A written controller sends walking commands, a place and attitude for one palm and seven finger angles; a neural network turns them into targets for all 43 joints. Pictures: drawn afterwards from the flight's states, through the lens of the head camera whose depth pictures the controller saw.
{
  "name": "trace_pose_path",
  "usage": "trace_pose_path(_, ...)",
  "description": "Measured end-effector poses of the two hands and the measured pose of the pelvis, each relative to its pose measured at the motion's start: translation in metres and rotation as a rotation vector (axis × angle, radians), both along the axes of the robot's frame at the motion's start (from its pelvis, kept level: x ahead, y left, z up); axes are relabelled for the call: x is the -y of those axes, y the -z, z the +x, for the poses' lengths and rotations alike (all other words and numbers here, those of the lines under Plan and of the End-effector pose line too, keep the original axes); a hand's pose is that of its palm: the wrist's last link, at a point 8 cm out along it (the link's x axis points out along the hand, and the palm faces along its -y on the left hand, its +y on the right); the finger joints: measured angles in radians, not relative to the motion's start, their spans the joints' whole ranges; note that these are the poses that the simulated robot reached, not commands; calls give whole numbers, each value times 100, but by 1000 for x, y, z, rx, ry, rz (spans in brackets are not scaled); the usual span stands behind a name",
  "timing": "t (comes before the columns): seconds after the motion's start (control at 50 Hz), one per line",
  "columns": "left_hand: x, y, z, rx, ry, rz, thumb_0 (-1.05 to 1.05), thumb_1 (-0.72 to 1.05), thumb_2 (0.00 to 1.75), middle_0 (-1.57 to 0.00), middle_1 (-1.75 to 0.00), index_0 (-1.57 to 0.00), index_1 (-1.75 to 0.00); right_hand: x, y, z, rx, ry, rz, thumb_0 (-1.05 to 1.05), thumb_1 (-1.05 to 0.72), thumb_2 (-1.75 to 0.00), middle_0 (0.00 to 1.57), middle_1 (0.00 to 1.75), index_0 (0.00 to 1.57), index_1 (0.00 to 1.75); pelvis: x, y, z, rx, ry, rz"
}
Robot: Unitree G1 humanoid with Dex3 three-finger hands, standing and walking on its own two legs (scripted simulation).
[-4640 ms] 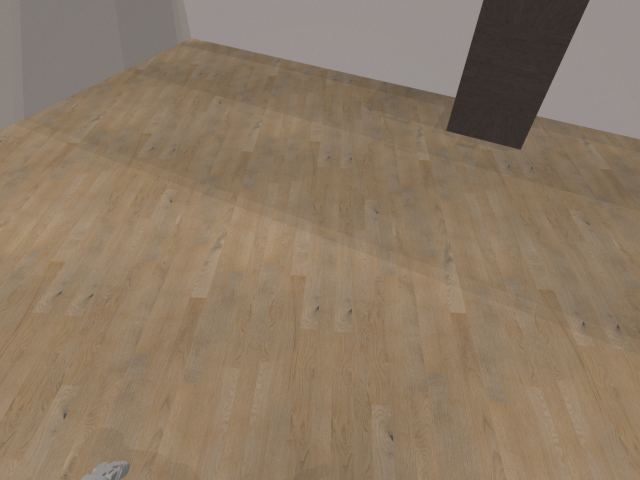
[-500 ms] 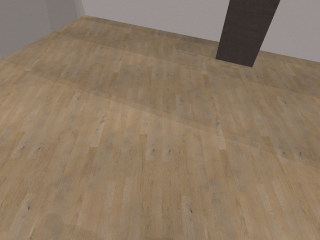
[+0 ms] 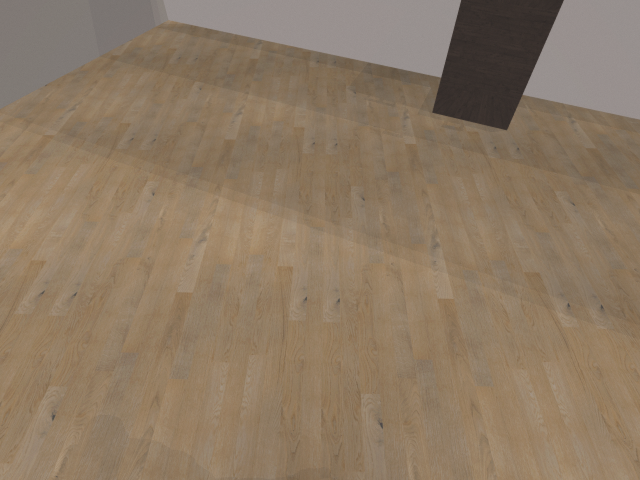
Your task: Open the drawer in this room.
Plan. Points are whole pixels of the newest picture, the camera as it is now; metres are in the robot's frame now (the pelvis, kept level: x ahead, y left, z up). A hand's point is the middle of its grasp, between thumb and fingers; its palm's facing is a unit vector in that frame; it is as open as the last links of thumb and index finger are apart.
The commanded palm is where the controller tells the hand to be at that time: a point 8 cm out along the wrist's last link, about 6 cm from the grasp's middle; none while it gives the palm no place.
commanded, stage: turn or walk to find it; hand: left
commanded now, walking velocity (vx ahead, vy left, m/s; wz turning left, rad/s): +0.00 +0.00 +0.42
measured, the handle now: out of the picture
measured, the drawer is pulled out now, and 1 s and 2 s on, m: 0.00 0.00 0.00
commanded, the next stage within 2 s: stand and wait in 0.18 s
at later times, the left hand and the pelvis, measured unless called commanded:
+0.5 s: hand out of the picture +0.01 +0.21 -0.17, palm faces +0.04 -0.96 -0.26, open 7.4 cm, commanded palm none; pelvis -0.02 +0.00 -0.01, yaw +3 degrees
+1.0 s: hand out of the picture +0.02 +0.24 -0.17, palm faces +0.10 -0.94 -0.32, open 7.4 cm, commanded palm none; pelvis -0.03 +0.00 -0.01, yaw +7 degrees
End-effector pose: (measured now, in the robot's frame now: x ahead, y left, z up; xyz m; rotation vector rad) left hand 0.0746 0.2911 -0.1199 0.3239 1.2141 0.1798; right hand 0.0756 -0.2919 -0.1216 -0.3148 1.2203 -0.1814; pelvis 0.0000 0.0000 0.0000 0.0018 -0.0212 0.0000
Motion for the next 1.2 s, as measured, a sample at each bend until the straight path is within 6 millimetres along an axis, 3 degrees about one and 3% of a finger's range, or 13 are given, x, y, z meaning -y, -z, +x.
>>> trace_pose_path(0.2, 4, 2, -4, 18, -45, 8, 0, 91, 90, -20, -30, -20, -30, -6, 9, -6, -37, -9, 15, 1, -91, -89, 20, 30, 20, 30, 2, 4, -2, -1, -37, 5)
trace_pose_path(0.36, 30, 16, -41, -39, -78, -54, 0, 91, 90, -20, -30, -20, -30, -37, 24, -18, -67, -29, 96, 1, -91, -89, 20, 30, 20, 30, 3, 7, -11, 5, -50, 4)
trace_pose_path(0.46, 37, 21, -65, -75, -95, -80, 0, 91, 90, -20, -30, -20, -30, -45, 25, -26, -66, -30, 118, 1, -91, -89, 20, 30, 20, 30, 3, 6, -17, 13, -50, 3)
trace_pose_path(0.64, 19, 15, -83, -86, -110, -46, 0, 91, 90, -20, -30, -20, -30, -19, 13, -30, -50, -32, 49, 1, -91, -89, 21, 30, 20, 30, 4, 3, -27, 15, -49, -1)
trace_pose_path(0.76, -4, 7, -77, -67, -108, 2, 0, 91, 90, -20, -30, -20, -30, 6, 1, -24, -31, -37, -17, 1, -91, -89, 20, 30, 20, 30, 3, 2, -29, 12, -53, -2)
trace_pose_path(0.84, -12, 3, -68, -42, -119, 26, 0, 91, 90, -20, -30, -20, -30, 11, 0, -19, -34, -54, -37, 1, -91, -89, 20, 30, 20, 30, 3, 4, -29, 2, -70, -3)
trace_pose_path(0.94, -4, 8, -63, -23, -138, 8, 0, 91, 90, -20, -30, -20, -30, -5, 9, -16, -60, -86, -3, 1, -91, -89, 20, 30, 20, 30, 2, 7, -28, -16, -99, -9)
trace_pose_path(1.12, 18, 34, -72, -38, -179, -88, 0, 91, 90, -20, -30, -20, -30, -61, 28, -19, -86, -116, 92, 1, -91, -89, 20, 30, 20, 30, -10, 17, -27, -25, -141, -11)
trace_pose_path(1.2, 25, 32, -75, -40, -210, -94, 0, 91, 90, -20, -30, -20, -30, -74, 28, -24, -101, -127, 121, 0, -91, -89, 20, 30, 20, 30, -6, 13, -30, -43, -183, -12)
